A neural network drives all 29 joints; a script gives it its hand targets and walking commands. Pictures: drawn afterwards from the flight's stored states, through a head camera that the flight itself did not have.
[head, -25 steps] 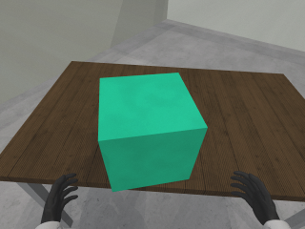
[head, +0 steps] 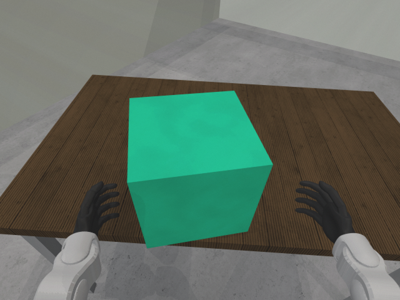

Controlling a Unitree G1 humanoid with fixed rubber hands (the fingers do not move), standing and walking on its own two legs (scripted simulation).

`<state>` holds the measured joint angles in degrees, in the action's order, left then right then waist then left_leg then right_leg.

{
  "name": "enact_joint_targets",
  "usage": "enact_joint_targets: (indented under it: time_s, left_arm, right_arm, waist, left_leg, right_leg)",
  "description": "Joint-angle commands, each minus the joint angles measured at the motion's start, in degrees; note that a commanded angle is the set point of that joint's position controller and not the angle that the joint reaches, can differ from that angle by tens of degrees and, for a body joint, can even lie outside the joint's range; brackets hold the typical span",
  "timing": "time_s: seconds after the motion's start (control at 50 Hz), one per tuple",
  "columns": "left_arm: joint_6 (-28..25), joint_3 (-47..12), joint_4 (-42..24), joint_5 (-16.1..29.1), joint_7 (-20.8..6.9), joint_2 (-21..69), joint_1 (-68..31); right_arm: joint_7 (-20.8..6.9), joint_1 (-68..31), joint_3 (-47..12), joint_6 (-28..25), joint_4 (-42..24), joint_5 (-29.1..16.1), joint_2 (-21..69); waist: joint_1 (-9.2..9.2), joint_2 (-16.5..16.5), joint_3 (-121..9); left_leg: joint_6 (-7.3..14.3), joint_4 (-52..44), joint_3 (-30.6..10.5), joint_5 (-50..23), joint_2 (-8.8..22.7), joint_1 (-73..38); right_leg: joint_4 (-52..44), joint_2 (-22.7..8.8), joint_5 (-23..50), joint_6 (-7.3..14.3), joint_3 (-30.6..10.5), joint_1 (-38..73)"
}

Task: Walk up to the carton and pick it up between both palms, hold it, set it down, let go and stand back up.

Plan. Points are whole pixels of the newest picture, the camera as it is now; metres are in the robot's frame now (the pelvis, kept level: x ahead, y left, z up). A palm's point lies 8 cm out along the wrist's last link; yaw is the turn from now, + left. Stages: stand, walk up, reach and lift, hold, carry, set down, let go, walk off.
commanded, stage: reach and lift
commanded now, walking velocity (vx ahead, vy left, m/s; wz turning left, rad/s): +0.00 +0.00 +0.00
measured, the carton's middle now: (191, 168) +0.42 +0.02 +0.04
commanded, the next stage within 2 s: none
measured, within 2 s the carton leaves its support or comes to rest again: neither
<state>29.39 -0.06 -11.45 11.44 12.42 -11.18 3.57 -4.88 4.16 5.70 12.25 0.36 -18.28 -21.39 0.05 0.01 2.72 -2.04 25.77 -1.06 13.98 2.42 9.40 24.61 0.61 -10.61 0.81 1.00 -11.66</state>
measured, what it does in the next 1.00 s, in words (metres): stands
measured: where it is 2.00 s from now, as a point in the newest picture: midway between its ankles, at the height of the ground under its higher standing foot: outside the picture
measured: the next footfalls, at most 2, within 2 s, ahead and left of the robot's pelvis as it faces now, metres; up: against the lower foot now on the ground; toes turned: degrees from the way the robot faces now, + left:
none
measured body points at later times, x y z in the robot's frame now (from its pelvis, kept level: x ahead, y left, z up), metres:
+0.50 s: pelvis -0.01 +0.00 +0.00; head +0.00 +0.00 +0.45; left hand +0.31 +0.19 +0.14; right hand +0.34 -0.24 +0.12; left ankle +0.00 +0.14 -0.74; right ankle +0.03 -0.11 -0.74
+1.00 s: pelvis +0.00 +0.00 +0.00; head +0.01 +0.00 +0.45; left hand +0.37 +0.21 +0.17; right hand +0.41 -0.22 +0.17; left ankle +0.00 +0.14 -0.74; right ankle +0.03 -0.11 -0.74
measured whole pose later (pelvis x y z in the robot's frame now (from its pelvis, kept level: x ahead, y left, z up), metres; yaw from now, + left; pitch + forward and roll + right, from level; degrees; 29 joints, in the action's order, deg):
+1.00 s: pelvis +0.00 +0.00 +0.00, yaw +0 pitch -2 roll +0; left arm 48.4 5.5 -3.6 11.0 12.3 -15.1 -30.3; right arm -2.2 -37.9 1.6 23.1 25.9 -25.2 -27.3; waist 0.8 0.0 3.8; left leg -2.0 25.8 -1.1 13.7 2.4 9.9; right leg 24.5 0.6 -10.2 0.8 0.9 -12.1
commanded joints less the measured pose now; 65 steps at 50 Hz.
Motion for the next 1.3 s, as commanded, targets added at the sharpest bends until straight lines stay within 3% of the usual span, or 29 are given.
enact_joint_targets:
  time_s: [0.0,0.1,0.16,0.22,0.42,0.52,0.6,0.78,1.06,1.2,1.28]
  left_arm:
    - [2.2,10.6,-21.2,-1.6,-0.2,-6.1,-14.4]
    - [4.5,12.2,-23.7,-1.2,-0.1,-6.9,-18.6]
    - [5.8,12.9,-22.3,-0.9,0.3,-7.3,-22.9]
    - [7.7,13.3,-18.8,-1.1,0.5,-7.3,-27.8]
    - [13.8,14.6,-5.3,-0.9,0.3,-8.4,-40.2]
    - [15.8,15.9,-3.6,-1.7,0.1,-9.6,-44.3]
    - [16.7,16.4,-4.2,-2.2,-0.1,-10.3,-46.9]
    - [17.0,16.6,-1.6,-1.0,-0.2,-13.4,-55.4]
    - [16.5,14.8,11.5,1.2,0.0,-17.6,-68.9]
    - [15.5,14.1,16.9,1.6,0.7,-19.4,-76.0]
    - [14.9,13.1,20.6,1.4,0.7,-19.2,-76.7]
  right_arm:
    - [2.4,-16.9,3.0,-0.3,-12.9,-5.2,-16.5]
    - [3.0,-22.6,2.7,1.0,-14.0,-6.5,-18.4]
    - [3.1,-27.3,2.6,2.2,-11.6,-6.8,-18.3]
    - [2.7,-31.9,2.7,3.8,-7.0,-6.7,-18.7]
    - [2.7,-47.7,2.0,6.4,1.5,-6.6,-19.6]
    - [3.3,-52.9,-0.1,6.9,1.8,-7.7,-20.5]
    - [3.9,-56.0,-0.6,7.4,3.5,-8.4,-21.5]
    - [3.7,-65.8,-1.9,8.6,9.3,-9.7,-23.0]
    - [2.4,-81.1,-3.3,9.4,21.0,-10.0,-24.5]
    - [1.5,-88.0,-4.9,9.7,26.2,-10.5,-24.8]
    - [1.2,-88.3,-5.8,9.8,29.8,-10.6,-24.0]
  waist:
    - [4.68,-0.8,-16.3]
    - [4.65,-1.1,-19.0]
    - [4.9,-1.1,-18.1]
    - [5.0,-0.6,-16.4]
    - [6.01,-4.2,-16.9]
    - [7.21,-5.2,-20.9]
    - [6.85,-4.7,-23.9]
    - [7.5,-4.0,-28.4]
    - [7.74,-3.5,-30.8]
    - [8.73,-2.2,-32.1]
    - [8.65,-1.7,-32.6]
  left_leg:
    - [-0.5,-7.6,4.4,-21.3,-2.9,-4.8]
    - [-0.6,-6.9,4.3,-23.4,-3.0,-5.1]
    - [-0.3,-7.6,4.3,-19.5,-3.0,-3.3]
    - [-0.2,-8.8,4.3,-14.4,-2.9,-1.3]
    - [2.0,-10.7,4.2,-3.4,-3.1,4.6]
    - [2.1,-9.8,4.4,-7.8,-3.5,4.0]
    - [1.5,-9.0,4.3,-12.0,-3.5,2.5]
    - [0.5,-7.9,4.2,-14.6,-3.3,3.3]
    - [0.0,-7.3,3.8,-14.6,-2.8,5.3]
    - [-0.5,-6.9,3.6,-15.2,-2.5,5.8]
    - [-0.8,-6.4,3.6,-16.4,-2.5,5.5]
  right_leg:
    - [-5.1,2.9,13.6,0.7,-4.6,10.8]
    - [-4.5,3.1,15.2,0.4,-4.5,11.0]
    - [-4.5,2.7,11.9,0.3,-4.8,10.4]
    - [-4.8,2.5,7.7,0.5,-4.9,9.2]
    - [-4.9,1.5,0.5,-0.7,-5.4,10.4]
    - [-4.1,1.7,6.0,-1.4,-5.3,12.9]
    - [-3.4,2.0,10.8,-1.5,-4.8,14.0]
    - [-2.8,2.3,13.8,-1.6,-4.4,13.9]
    - [-3.2,2.7,13.2,-1.0,-2.9,13.5]
    - [-3.3,2.9,12.9,-0.4,-2.3,13.3]
    - [-3.3,2.9,14.5,-0.4,-2.0,13.8]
